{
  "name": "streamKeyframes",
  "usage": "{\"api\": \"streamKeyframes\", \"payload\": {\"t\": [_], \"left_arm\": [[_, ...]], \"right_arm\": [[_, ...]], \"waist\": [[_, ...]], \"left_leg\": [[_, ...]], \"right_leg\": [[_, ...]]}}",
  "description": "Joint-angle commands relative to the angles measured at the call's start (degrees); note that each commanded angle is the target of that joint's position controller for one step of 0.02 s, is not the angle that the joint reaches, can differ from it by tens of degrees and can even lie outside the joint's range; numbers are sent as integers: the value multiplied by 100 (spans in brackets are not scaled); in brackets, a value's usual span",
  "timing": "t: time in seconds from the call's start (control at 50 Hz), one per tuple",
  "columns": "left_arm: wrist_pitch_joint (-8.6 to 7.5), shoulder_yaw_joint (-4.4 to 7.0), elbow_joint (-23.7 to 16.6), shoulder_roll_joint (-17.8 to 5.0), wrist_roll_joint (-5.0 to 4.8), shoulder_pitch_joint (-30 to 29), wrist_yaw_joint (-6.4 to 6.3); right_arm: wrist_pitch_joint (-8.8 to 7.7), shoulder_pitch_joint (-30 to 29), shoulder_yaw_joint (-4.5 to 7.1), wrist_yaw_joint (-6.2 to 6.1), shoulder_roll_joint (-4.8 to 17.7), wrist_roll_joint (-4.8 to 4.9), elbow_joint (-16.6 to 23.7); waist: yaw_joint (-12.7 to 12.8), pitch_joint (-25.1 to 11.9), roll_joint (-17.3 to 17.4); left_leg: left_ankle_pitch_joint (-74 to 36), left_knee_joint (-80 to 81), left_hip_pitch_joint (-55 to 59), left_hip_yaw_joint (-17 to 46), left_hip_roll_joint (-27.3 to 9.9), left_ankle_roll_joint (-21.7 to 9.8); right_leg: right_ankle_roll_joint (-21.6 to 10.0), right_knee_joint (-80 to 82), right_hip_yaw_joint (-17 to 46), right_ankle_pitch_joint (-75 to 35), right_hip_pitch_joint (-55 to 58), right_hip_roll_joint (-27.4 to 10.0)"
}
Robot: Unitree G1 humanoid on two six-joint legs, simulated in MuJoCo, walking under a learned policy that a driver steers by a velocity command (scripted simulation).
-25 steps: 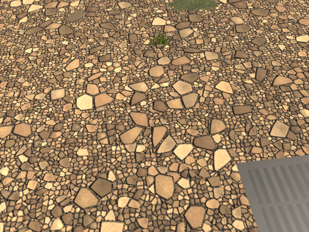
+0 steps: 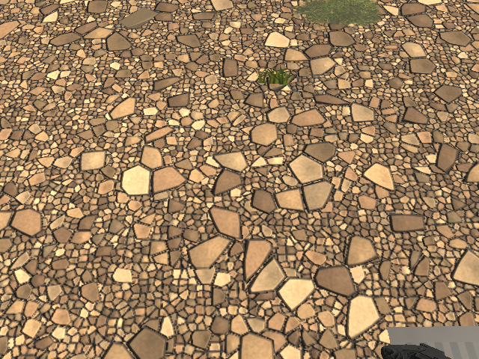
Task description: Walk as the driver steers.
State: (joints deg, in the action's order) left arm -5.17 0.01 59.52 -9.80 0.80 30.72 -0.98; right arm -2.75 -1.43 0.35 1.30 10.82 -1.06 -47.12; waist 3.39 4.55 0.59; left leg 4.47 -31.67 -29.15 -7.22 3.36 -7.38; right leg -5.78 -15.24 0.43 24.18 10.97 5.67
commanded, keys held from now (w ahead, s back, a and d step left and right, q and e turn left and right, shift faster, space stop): w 1.00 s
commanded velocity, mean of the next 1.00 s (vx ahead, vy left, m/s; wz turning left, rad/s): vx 0.50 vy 0.00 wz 0.00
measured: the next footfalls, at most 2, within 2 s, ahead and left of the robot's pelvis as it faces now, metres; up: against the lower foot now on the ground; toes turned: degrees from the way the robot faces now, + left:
left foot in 0.02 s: +0.18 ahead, +0.05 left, +0.00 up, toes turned +3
right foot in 0.58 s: +0.48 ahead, -0.11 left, +0.00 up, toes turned -3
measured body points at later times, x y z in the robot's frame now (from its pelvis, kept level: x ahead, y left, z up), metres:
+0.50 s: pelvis +0.27 -0.01 +0.02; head +0.30 -0.01 +0.46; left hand +0.47 +0.19 -0.10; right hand +0.16 -0.24 -0.13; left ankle +0.14 +0.05 -0.72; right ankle +0.43 -0.13 -0.69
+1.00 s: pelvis +0.53 -0.05 +0.02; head +0.56 -0.05 +0.47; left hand +0.44 +0.18 -0.12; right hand +0.70 -0.27 -0.10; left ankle +0.70 +0.09 -0.67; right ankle +0.44 -0.11 -0.72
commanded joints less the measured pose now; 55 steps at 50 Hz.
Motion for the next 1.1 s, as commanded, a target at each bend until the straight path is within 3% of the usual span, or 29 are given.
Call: {"api": "streamKeyframes", "payload": {"t": [0.02, 0.04, 0.06, 0.08, 0.12, 0.16, 0.2, 0.24, 0.36, 0.48, 0.52, 0.54, 0.56, 0.58, 0.6, 0.62, 0.64, 0.66, 0.68, 0.7, 0.72, 0.78, 0.9, 1.0, 1.06, 1.1], "left_arm": [[-37, 173, -383, -973, -8, -405, -7], [-15, 52, -451, -243, -55, 294, 54], [13, 186, -373, -770, -15, 199, 53], [-5, 229, -596, -923, 22, -404, 67], [15, 246, -654, -806, 60, -812, 120], [162, 191, -592, -493, 133, -630, 189], [234, 188, -654, -421, 146, -799, 236], [277, 198, -848, -491, 140, -1365, 258], [279, 145, -1263, -465, 44, -2813, 278], [219, 137, -1542, -527, 36, -3622, 265], [165, 172, -1514, -589, 37, -3390, 243], [135, 218, -1379, -657, 45, -2958, 206], [88, 288, -1099, -751, 58, -2134, 159], [27, 399, -770, -998, 150, -1105, 94], [-3, 552, -650, -1589, 306, -194, 30], [92, 603, -593, -1656, 157, -227, 103], [131, 542, -654, -1338, -1, -853, 146], [97, 452, -731, -991, -34, -1358, 172], [54, 387, -712, -741, -3, -1590, 182], [10, 328, -615, -566, -7, -1567, 160], [-25, 290, -523, -467, 1, -1495, 143], [-129, 314, -290, -654, -32, -1046, 126], [-113, 257, -100, -678, -28, -428, 118], [-88, 243, 102, -732, 23, 103, 50], [-54, 268, 184, -803, 80, 130, -11], [-41, 285, 185, -862, 86, -40, -31]], "right_arm": [[-76, 2795, 423, -208, 1174, -109, -580], [-80, 2977, 525, -194, 1618, -245, -595], [-42, 2682, 492, -106, 1299, 8, -601], [-52, 1937, 425, -86, 1030, 89, -474], [-165, 1594, 299, -53, 541, 33, -522], [-274, 1798, 227, -88, 389, 33, -730], [-365, 2087, 244, -93, 530, 61, -899], [-379, 2309, 257, -87, 661, 65, -993], [-344, 3033, 187, -106, 637, 75, -1188], [-292, 3448, 173, -207, 715, -37, -1381], [-283, 3271, 191, -242, 785, -51, -1394], [-279, 3164, 205, -252, 839, -47, -1392], [-262, 3063, 214, -242, 881, -23, -1395], [-271, 2973, 190, -229, 836, 19, -1332], [-288, 3122, 88, -195, 445, 154, -1085], [-285, 3565, 151, -165, 437, 230, -1174], [-256, 3074, 251, -184, 801, 81, -1103], [-284, 2584, 242, -149, 698, 46, -953], [-272, 2416, 235, -130, 556, 42, -923], [-199, 2378, 245, -100, 498, -53, -897], [-118, 2504, 219, -58, 351, -103, -950], [4, 2274, 237, 21, 300, -119, -844], [30, 691, 189, 49, 329, -38, -310], [0, -126, 140, 31, 339, -8, -49], [-62, -262, 171, 20, 421, -12, 66], [-128, 264, 234, -31, 502, -15, -69]], "waist": [[-1528, -1376, -224], [-982, -1889, 1027], [-974, -1807, 445], [-682, -740, 178], [-367, -49, -213], [-114, -71, -86], [-70, -30, 20], [-149, 107, 99], [-587, 151, 243], [-777, 217, 351], [-557, 141, 384], [-354, -68, 429], [0, -467, 359], [399, -1030, 228], [543, -1887, -612], [318, -2387, -1351], [92, -1441, -544], [-34, -764, -307], [-233, -380, -161], [-391, -233, -245], [-504, -236, -309], [-592, -181, -347], [-277, 130, -377], [-21, 207, -445], [-80, 238, -434], [-353, -16, -468]], "left_leg": [[701, 454, 3499, 1022, -702, -530], [722, 465, 4866, 3621, -2423, -1318], [1832, 1469, 4592, 4923, -2535, -1633], [2329, 1884, 3601, 4022, -2347, -1395], [1210, 2250, 2289, 2982, -1894, -1015], [491, 2403, 1722, 2278, -1572, -766], [-18, 2500, 1624, 1868, -1433, -722], [-174, 2650, 1687, 1603, -1336, -648], [-1258, 2535, 2424, 1152, -1137, -270], [-2163, 2058, 3605, 1166, -1490, -413], [-3086, 1653, 3703, 1070, -1572, -351], [-3863, 1189, 3648, 997, -1550, -273], [-4244, 314, 3506, 867, -1422, -184], [-3422, -869, 2679, 715, -1216, -75], [-926, -2857, 1065, 380, -700, 117], [2533, -4389, -279, 622, 168, 212], [2076, -4570, -776, 1035, -282, 142], [1587, -4316, -781, 1025, -481, 146], [1313, -3937, -548, 993, -678, 167], [1209, -3637, -287, 998, -794, 220], [1139, -3491, -52, 952, -820, 280], [847, -3183, -239, 767, -849, 400], [-303, -1548, -804, 454, -890, 584], [-426, -555, -786, 294, -688, 460], [94, -211, -697, 290, -590, 262], [524, 80, 266, 182, -302, 78]], "right_leg": [[-39, -3711, 80, -5590, -1758, -1270], [102, -6006, -190, -86, -3665, -269], [-1, -6744, 329, 369, -4561, -85], [-62, -6427, 380, -320, -4880, -505], [-36, -5828, 338, -745, -4407, -818], [106, -5355, 286, -814, -3852, -977], [207, -5034, 135, -979, -3963, -1063], [302, -4595, -13, -1427, -4394, -1195], [448, -2907, -361, -2538, -4796, -1105], [260, -1986, -461, -2104, -4878, -847], [74, -1679, -517, -1646, -4345, -677], [-35, -1536, -582, -1437, -3711, -490], [-175, -1195, -660, -1546, -2750, -304], [-384, -1110, -319, -1661, -1273, -617], [-839, -1019, 1675, -1089, 405, -2250], [-1494, -216, 3942, -1066, 988, -3092], [-1292, -58, 3237, -764, 223, -2773], [-1139, 154, 2471, -1007, -638, -2548], [-909, 372, 1910, -1470, -1299, -2262], [-735, 472, 1500, -1851, -1718, -2023], [-635, 553, 1197, -2077, -1931, -1869], [-648, 698, 776, -2741, -2000, -1721], [-506, 880, 333, -3263, -1714, -1494], [-533, 714, 269, -3690, -884, -1680], [-558, 368, 275, -4314, -360, -1892], [-432, -363, 186, -5667, -418, -1854]]}}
